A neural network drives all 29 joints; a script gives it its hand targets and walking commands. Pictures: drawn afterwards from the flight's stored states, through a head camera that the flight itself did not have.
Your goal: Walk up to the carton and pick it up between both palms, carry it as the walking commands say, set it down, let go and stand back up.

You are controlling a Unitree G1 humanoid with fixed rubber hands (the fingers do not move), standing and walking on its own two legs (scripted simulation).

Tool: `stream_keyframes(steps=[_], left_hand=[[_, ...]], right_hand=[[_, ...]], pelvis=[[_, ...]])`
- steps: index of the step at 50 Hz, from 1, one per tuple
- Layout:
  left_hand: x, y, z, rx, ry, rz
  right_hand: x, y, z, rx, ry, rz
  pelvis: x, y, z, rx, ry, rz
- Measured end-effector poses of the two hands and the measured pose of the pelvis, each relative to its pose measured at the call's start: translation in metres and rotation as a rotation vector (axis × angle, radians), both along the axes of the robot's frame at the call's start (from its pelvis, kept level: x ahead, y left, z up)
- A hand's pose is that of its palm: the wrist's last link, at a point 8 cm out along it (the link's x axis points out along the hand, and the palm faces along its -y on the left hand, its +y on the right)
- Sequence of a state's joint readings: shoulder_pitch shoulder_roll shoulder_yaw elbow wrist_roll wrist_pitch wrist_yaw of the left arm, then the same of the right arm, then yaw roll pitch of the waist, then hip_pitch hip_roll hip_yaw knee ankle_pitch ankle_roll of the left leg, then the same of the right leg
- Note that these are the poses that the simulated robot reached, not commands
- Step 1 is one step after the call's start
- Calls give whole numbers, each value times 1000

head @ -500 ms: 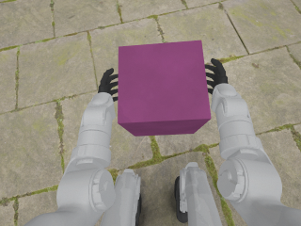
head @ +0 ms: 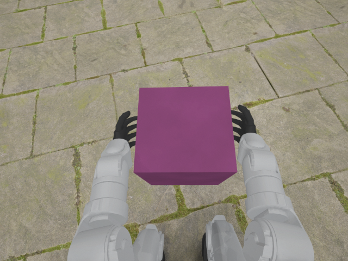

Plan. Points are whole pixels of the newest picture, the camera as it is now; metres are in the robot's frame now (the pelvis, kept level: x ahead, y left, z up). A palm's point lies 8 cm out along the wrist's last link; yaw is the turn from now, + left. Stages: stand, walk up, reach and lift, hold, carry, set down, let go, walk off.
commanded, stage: reach and lift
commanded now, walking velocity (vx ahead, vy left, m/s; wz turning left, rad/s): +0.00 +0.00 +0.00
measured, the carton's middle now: (184, 142) +0.43 -0.01 -0.09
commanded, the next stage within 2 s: none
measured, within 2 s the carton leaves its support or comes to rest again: neither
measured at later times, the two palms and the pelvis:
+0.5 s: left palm (113, 137) +0.39 +0.14 +0.05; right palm (257, 128) +0.40 -0.16 +0.05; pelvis +0.03 +0.00 +0.07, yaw -1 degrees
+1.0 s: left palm (101, 136) +0.36 +0.14 +0.12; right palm (274, 123) +0.37 -0.16 +0.12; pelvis +0.02 +0.00 +0.11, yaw -1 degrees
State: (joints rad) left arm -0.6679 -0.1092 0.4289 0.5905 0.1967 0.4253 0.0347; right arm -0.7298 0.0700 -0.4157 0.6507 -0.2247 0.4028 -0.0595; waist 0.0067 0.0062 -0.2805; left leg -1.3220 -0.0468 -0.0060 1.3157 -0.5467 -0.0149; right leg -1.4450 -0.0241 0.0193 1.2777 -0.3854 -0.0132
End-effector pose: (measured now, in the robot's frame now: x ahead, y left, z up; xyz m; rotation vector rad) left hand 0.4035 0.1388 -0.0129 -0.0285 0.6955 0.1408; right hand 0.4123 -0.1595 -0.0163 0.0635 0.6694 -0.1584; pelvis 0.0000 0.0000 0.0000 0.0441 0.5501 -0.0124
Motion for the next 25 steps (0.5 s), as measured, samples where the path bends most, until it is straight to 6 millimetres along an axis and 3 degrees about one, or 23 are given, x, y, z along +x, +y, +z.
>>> stream_keyframes(steps=[11, 25], left_hand=[[-6, 1, 21, -10, 20, 10], [-18, -1, 66, -28, 34, 11]], right_hand=[[1, 1, 26, 8, 15, 4], [-16, -1, 70, 22, 17, -16]], pelvis=[[13, 2, 29, -5, -40, -3], [29, 3, 68, -11, -150, -9]])
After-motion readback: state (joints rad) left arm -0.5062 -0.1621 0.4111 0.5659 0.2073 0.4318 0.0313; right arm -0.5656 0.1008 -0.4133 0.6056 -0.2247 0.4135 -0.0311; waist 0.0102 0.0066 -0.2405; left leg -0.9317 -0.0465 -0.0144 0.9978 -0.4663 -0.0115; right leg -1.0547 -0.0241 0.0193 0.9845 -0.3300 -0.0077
